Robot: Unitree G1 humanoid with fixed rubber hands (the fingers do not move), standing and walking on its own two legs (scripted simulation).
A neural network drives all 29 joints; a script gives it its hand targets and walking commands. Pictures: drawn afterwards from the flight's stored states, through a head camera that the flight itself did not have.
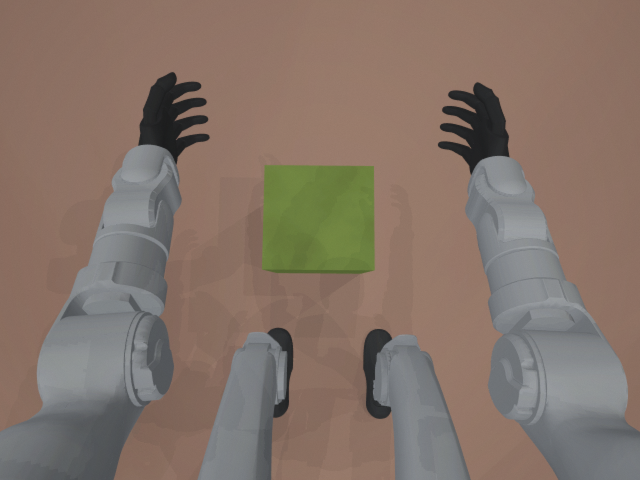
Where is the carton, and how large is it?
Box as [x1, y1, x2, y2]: [262, 165, 374, 273]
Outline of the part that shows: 265,165 262,269 275,272 361,273 374,269 373,166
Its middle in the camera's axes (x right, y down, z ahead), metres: -0.01 -0.03 +0.85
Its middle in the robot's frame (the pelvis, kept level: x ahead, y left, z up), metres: +0.46 +0.03 -0.50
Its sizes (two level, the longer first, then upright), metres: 0.210 0.200 0.250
